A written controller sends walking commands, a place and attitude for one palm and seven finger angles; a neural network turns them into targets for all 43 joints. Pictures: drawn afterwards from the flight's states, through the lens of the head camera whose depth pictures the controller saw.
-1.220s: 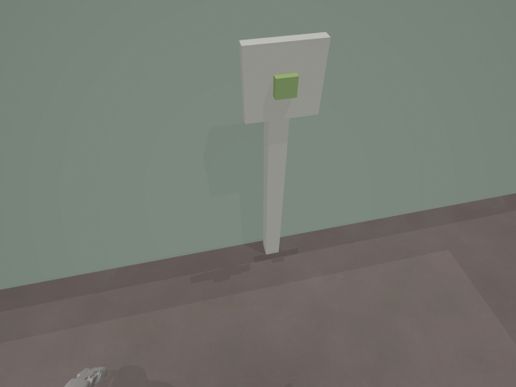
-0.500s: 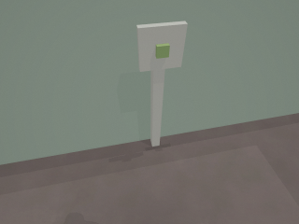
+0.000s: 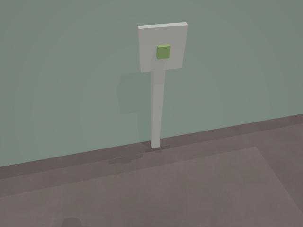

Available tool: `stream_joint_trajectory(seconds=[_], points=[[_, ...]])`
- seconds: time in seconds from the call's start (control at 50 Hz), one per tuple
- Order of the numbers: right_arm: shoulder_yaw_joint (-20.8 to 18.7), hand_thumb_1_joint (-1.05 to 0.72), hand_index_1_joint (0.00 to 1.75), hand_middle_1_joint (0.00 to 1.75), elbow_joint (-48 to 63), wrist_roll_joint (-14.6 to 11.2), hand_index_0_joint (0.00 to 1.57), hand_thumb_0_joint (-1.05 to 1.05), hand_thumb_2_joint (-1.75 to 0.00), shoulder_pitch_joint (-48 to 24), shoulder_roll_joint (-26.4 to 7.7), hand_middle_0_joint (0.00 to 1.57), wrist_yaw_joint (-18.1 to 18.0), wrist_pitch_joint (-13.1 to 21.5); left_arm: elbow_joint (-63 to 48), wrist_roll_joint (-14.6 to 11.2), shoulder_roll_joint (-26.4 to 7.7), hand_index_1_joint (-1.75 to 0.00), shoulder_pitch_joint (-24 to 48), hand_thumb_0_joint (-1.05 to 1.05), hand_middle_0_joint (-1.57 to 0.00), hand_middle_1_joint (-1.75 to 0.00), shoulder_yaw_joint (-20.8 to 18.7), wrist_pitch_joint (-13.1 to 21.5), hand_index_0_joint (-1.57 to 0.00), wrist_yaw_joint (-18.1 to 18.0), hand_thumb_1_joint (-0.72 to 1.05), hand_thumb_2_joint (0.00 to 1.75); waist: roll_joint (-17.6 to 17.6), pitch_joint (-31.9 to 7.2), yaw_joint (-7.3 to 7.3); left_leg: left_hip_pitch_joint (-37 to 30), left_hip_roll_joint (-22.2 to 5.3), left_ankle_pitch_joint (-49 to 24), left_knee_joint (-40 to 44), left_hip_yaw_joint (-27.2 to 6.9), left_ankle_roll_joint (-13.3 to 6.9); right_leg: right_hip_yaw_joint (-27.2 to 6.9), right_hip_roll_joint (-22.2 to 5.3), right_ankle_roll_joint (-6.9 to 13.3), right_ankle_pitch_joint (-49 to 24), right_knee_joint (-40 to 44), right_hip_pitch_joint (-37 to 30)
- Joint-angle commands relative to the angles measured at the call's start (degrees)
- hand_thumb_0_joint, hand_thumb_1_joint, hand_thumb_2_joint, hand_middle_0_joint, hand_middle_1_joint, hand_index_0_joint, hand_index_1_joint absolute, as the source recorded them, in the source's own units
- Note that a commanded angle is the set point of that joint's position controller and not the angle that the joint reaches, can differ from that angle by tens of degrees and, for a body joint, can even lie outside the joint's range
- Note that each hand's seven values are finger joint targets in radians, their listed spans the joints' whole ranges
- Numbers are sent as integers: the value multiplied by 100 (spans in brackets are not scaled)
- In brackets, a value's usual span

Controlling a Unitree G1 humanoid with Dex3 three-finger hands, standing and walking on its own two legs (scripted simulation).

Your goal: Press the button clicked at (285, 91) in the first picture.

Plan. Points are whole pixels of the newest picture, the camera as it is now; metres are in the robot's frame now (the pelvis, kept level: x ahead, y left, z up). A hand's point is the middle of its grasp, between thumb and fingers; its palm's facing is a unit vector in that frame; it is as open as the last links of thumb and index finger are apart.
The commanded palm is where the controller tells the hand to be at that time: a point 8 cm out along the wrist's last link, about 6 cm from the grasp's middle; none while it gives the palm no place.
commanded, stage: look at it before walking up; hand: left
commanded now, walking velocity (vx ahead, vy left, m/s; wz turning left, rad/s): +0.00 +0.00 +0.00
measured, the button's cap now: (163, 51) +0.79 +0.00 +0.07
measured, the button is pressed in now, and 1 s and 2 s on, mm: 0 0 0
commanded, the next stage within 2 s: walk to a spot facing it in 0.22 s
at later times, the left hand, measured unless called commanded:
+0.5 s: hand out of the picture +0.07 +0.24 -0.16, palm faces -0.04 -0.95 -0.32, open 7.4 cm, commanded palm none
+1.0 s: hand out of the picture +0.04 +0.14 -0.16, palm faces -0.21 -0.94 -0.27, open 7.4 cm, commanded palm none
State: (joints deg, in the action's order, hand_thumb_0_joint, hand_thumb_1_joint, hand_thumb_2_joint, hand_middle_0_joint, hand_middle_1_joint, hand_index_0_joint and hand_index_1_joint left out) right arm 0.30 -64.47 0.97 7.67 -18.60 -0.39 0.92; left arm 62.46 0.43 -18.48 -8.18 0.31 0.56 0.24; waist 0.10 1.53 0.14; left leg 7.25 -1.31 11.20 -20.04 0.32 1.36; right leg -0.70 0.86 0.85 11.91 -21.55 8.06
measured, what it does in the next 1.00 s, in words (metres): lifts its left foot, turning right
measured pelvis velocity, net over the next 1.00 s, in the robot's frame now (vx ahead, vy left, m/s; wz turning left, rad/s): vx -0.03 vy -0.04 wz -0.32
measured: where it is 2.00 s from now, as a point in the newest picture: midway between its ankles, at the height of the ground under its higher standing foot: outside the picture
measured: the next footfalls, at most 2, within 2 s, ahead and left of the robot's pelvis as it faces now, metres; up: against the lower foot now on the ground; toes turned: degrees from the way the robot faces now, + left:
left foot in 1.42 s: +0.07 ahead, +0.10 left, +0.00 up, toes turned -36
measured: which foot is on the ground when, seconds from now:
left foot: down 0.00-0.74, up 0.76-1.00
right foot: down 0.00-1.00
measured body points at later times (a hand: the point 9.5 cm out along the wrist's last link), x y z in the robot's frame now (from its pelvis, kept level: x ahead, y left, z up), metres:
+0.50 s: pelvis +0.00 +0.01 +0.00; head +0.01 +0.00 +0.45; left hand +0.07 +0.29 -0.14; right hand +0.08 -0.28 -0.14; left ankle +0.00 +0.13 -0.75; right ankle +0.00 -0.11 -0.75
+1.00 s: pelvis -0.03 -0.04 +0.00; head +0.00 -0.08 +0.44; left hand +0.06 +0.19 -0.14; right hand -0.02 -0.31 -0.16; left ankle -0.01 +0.13 -0.65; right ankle -0.02 -0.09 -0.75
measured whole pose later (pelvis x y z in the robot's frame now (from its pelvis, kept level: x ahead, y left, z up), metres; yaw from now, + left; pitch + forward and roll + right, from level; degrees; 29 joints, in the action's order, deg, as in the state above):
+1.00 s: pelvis -0.03 -0.04 +0.00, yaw -19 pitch +0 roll +2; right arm -4.1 -55.4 1.1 8.0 -14.2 -1.3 -3.0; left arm 54.0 0.3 -10.0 -17.5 -2.8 -1.3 -0.1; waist 1.4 4.3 2.3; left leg 28.2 -2.7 16.6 -65.2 -1.4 3.9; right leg -3.3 5.7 5.6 10.4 -25.8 15.2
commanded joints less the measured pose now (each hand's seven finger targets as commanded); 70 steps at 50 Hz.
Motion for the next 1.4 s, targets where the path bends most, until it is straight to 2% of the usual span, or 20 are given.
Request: stream_joint_trajectory(seconds=[0.0,0.34,0.4,0.48,0.56,0.6,0.64,0.68,0.7,0.72,0.74,0.76,0.8,0.86,0.96,1.08,1.2,1.26,1.32,1.38], points=[[-202,-90,30,30,352,-28,20,0,-90,-242,-1140,20,-79,119,-346,10,-1191,-30,226,0,-20,-30,-242,114,-20,-86,90,90,-19,-343,2,-68,-553,-631,268,-476,-229,-642,-749,95,-733,412,12],[-232,-90,30,30,354,-20,20,0,-90,-253,-1190,20,-103,126,-354,21,-1196,-30,200,0,-20,-30,-263,86,-20,-74,90,90,10,-292,-10,-222,-606,-723,236,-401,-232,-709,-697,103,-957,364,150],[-171,-90,30,30,375,-17,20,0,-90,108,-569,20,-139,34,-355,15,-656,-30,-134,0,-20,-30,-212,-76,-20,-105,90,90,-9,-419,-25,-284,-646,-1057,-143,-107,-139,-741,-684,51,-1656,-77,286],[-324,-90,30,30,658,-12,20,0,-90,199,-651,20,-187,-81,-601,47,-655,-30,-271,0,-20,-30,-311,-199,-20,-87,90,90,30,-334,-32,-274,-824,-968,-433,21,-192,-811,-507,58,-1733,-642,779],[-461,-90,30,30,952,1,20,0,-90,122,-754,20,-192,-119,-865,62,-515,-30,-371,0,-20,-30,-377,-269,-20,-29,90,90,504,-250,0,-93,-1299,-685,-314,-193,-461,-590,-165,-15,-902,-1612,1276],[-512,-90,30,30,1058,16,20,0,-90,82,-764,20,-175,-84,-1013,71,-305,-30,-385,0,-20,-30,-409,-325,-20,3,90,90,1050,-67,28,150,-1909,-1138,55,-445,-905,-80,-54,-150,1284,-2746,1538],[-546,-90,30,30,1208,34,20,0,-90,-131,-697,20,-170,-67,-1092,66,-220,-30,-525,0,-20,-30,-457,-357,-20,31,90,90,1162,-2,133,430,-2086,-1452,-65,-257,-1047,-82,-338,-145,1710,-2948,1350],[-579,-90,30,30,1330,52,20,0,-90,-420,-680,20,-153,-96,-1033,76,-155,-30,-1039,0,-20,-30,-508,-325,-20,64,90,90,929,-80,430,864,-1870,-1028,-755,196,-731,66,-371,-118,1012,-2226,653],[-585,-90,30,30,1362,28,20,0,-90,-483,-620,20,-141,-130,-931,99,-227,-30,-1433,0,-20,-30,-557,-277,-20,61,90,90,399,-197,625,1139,-1553,-481,-1629,530,-408,35,-386,-137,141,-1301,149],[-527,-90,30,30,1452,-7,20,0,-90,-238,-226,20,-108,-193,-932,174,-733,-30,-1567,0,-20,-30,-631,-163,-20,-3,90,90,-1515,-135,595,1847,-627,1321,-3199,982,60,-1497,-1209,36,-869,67,30],[-467,-90,30,30,1625,-9,20,0,-90,-131,14,20,-114,-205,-1044,127,-1079,-30,-1477,0,-20,-30,-662,-137,-20,-77,90,90,-2308,-104,428,2580,-35,2424,-4314,450,184,-3258,-2099,504,-2176,547,143],[-514,-90,30,30,1613,-24,20,0,-90,-134,-123,20,-122,-256,-1110,68,-1010,-30,-1430,0,-20,-30,-668,-155,-20,-130,90,90,-1730,-140,397,2377,-193,2195,-4612,-94,104,-2927,-2096,732,-1841,589,346],[-549,-90,30,30,1428,-31,20,0,-90,-183,-190,20,-107,-255,-1248,52,-638,-30,-872,0,-20,-30,-649,-128,-20,-145,90,90,-1058,110,196,2526,-305,1264,-4877,-305,89,-2621,-1517,406,-938,611,526],[-554,-90,30,30,1272,-7,20,0,-90,97,-113,20,-94,-252,-1295,3,-425,-30,-839,0,-20,-30,-621,-54,-20,-137,90,90,-499,-309,84,2426,-293,596,-4759,-277,187,-2011,-1139,229,-1409,395,70],[-561,-90,30,30,1280,-1,20,0,-90,72,-88,20,-163,-318,-1192,2,-348,-30,-1131,0,-20,-30,-661,-74,-20,-132,90,90,-567,-452,173,2657,-182,471,-4560,-395,294,-2126,-960,-90,-1310,482,-401],[-544,-90,30,30,1409,12,20,0,-90,-14,-173,20,-221,-328,-1172,26,-336,-30,-1217,0,-20,-30,-687,-113,-20,-122,90,90,-679,-317,251,2690,-125,615,-4203,-528,303,-2576,-930,-12,-1006,643,-426],[-503,-90,30,30,1609,10,20,0,-90,-82,-119,20,-183,-254,-1247,79,-479,-30,-1051,0,-20,-30,-705,-140,-20,-109,90,90,-560,-325,247,2252,-64,971,-3387,-491,233,-2976,-961,755,-446,611,-49],[-499,-90,30,30,1712,-26,20,0,-90,-122,-78,20,-166,-220,-1299,108,-570,-30,-998,0,-20,-30,-701,-179,-20,-90,90,90,-614,-268,284,1788,80,1139,-2663,-429,152,-3199,-867,860,-271,609,340],[-497,-90,30,30,1717,-85,20,0,-90,213,-51,20,-180,-154,-1436,117,-680,-30,-715,0,-20,-30,-729,-223,-20,-89,90,90,-816,-400,161,1112,226,1168,-1760,-408,13,-3313,-802,818,-444,533,639],[-529,-90,30,30,1534,-102,20,0,-90,1083,-182,20,-246,-37,-1569,75,-548,-30,-366,0,-20,-30,-706,-272,-20,-69,90,90,-507,-618,-265,-733,9,444,-79,-488,-169,-2726,-130,245,308,-122,1815]])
